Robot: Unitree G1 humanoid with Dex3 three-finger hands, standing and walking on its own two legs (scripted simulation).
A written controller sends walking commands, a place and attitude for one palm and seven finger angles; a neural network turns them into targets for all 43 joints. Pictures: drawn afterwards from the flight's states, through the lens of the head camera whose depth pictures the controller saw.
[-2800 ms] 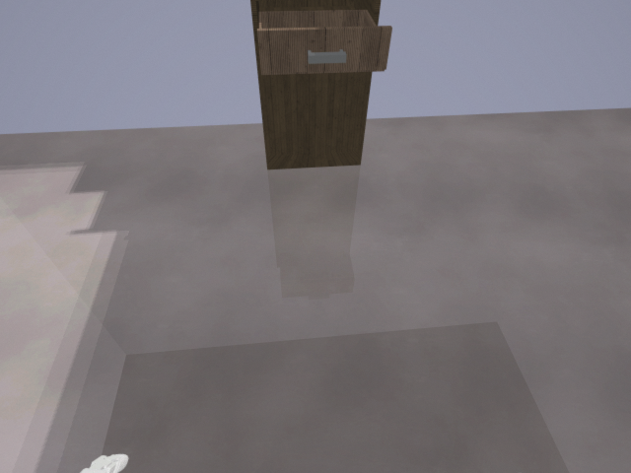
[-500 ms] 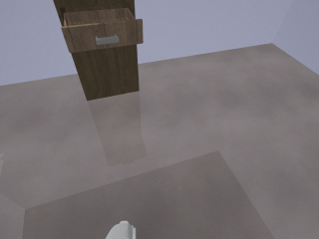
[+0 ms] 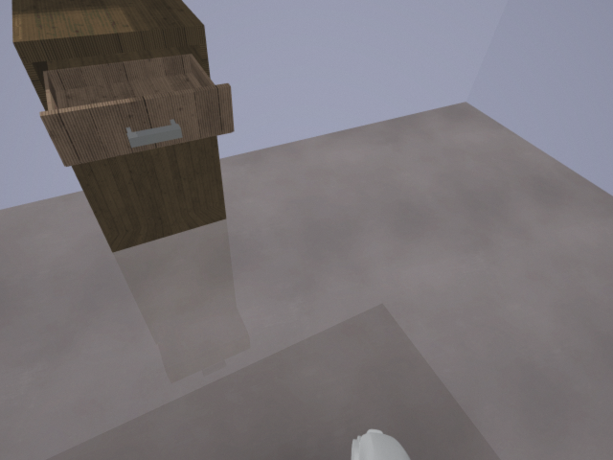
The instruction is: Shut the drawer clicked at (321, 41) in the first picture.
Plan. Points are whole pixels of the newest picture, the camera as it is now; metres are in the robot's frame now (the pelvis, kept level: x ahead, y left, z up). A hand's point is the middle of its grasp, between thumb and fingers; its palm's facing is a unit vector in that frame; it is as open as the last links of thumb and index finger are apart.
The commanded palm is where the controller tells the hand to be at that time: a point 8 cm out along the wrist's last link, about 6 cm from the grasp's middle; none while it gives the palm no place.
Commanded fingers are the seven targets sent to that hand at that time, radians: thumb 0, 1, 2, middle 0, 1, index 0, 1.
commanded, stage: walk to a spot facing it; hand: left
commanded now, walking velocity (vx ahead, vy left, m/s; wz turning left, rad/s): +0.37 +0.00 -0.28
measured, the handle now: (153, 131) +0.86 +0.43 -0.07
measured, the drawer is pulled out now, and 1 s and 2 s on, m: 0.29 0.29 0.29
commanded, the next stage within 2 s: turn to face it in 0.78 s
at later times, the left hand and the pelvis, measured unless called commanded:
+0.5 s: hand (250, 374) +0.30 +0.10 -0.17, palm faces -0.03 -0.98 -0.22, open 7.1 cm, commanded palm none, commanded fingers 0.00 0.90 0.90 -0.20 -0.30 -0.20 -0.30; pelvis +0.21 -0.08 -0.01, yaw -4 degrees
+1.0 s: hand (235, 344) +0.36 +0.14 -0.19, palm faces +0.09 -0.98 -0.16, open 7.4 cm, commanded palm none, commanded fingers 0.00 0.90 0.90 -0.20 -0.30 -0.20 -0.30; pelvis +0.43 -0.02 -0.01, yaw +0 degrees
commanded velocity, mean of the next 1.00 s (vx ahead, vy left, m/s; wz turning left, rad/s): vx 0.29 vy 0.00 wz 0.09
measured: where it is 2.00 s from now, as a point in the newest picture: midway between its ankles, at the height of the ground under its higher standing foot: (323, 402)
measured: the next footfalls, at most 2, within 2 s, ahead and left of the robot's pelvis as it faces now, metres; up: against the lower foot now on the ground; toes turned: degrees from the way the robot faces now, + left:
right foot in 0.30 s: +0.26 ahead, -0.15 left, +0.00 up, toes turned -13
left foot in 0.86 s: +0.51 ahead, +0.06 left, +0.00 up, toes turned +9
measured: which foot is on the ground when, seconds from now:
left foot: down 0.00-0.30, up 0.32-0.84, down 0.86-1.00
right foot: up 0.00-0.28, down 0.30-0.86, up 0.88-1.00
